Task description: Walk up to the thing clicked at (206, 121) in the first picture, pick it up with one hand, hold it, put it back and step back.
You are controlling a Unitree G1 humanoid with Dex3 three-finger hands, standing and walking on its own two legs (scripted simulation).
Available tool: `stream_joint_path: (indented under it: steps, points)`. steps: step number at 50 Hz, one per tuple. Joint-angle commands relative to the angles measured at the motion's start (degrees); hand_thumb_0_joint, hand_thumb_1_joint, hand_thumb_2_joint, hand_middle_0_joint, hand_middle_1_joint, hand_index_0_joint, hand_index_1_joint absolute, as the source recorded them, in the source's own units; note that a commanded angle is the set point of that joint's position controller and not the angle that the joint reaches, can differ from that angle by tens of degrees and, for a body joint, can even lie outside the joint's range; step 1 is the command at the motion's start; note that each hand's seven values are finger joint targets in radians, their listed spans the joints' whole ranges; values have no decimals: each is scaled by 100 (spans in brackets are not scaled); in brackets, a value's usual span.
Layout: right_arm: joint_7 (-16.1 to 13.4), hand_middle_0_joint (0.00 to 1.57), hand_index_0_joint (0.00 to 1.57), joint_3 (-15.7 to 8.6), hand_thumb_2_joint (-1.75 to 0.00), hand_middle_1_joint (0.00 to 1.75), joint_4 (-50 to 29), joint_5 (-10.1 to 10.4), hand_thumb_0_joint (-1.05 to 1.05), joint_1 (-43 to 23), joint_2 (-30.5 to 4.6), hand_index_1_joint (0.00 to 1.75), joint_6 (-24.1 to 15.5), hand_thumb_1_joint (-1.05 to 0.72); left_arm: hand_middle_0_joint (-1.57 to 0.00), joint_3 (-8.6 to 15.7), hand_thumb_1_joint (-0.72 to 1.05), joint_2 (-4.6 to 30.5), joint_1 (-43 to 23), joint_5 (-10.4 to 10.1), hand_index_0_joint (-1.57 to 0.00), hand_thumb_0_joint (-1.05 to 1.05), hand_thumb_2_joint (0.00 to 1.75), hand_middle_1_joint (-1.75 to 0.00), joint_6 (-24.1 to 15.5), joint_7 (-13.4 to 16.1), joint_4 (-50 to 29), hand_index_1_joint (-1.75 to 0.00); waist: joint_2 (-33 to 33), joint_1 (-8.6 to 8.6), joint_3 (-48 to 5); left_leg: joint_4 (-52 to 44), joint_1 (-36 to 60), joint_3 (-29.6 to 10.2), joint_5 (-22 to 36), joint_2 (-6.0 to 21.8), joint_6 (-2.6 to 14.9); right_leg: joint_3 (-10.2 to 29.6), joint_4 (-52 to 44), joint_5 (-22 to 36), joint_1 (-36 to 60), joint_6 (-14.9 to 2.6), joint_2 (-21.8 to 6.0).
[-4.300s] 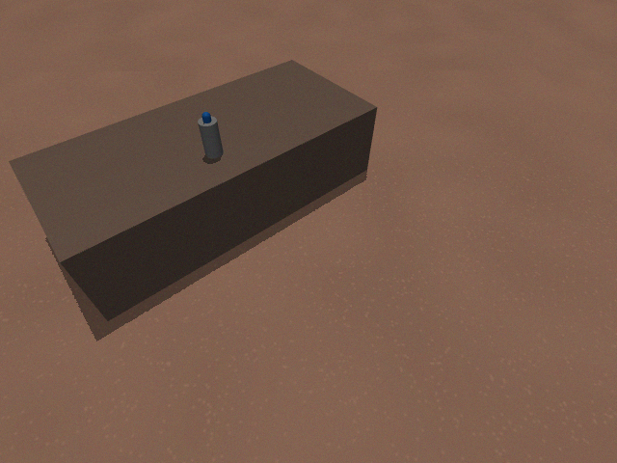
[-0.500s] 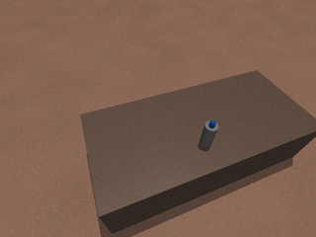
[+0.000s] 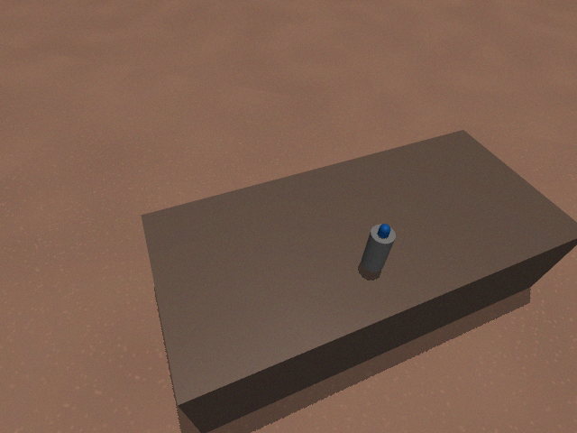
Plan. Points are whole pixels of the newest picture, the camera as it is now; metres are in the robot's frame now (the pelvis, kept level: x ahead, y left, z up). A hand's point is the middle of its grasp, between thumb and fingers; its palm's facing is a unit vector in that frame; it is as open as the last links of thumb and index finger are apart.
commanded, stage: stand
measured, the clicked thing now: (378, 245) +0.66 -0.25 -0.33
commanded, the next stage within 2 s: none
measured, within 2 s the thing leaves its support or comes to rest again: neither
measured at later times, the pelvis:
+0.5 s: pelvis +0.01 +0.01 +0.00, yaw +1 degrees
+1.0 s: pelvis +0.02 +0.01 +0.00, yaw +1 degrees
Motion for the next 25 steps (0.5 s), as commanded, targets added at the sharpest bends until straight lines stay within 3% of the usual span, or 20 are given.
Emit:
stream_joint_path:
  steps: [1,17,25]
  points:
    - [-10,20,20,-187,-90,30,-334,-2,0,-399,-1159,30,-52,-90,-20,219,90,1209,-266,11,-20,0,90,-30,-222,117,-342,-30,100,-24,-561,-336,551,-610,438,570,157,519,-553,507,-165,-215,-630]
    - [10,20,20,-201,-90,30,-301,-15,0,-345,-1179,30,-22,-90,-20,209,90,1196,-245,13,-20,0,90,-30,-237,156,-276,-30,1,-17,-402,-512,486,-666,174,542,170,390,-610,422,-68,-189,-649]
    - [3,20,20,-207,-90,30,-299,2,0,-304,-1143,30,-37,-90,-20,216,90,1225,-208,9,-20,0,90,-30,-239,179,-284,-30,-30,-18,-606,-391,741,-657,1038,591,195,348,-501,882,67,-175,-669]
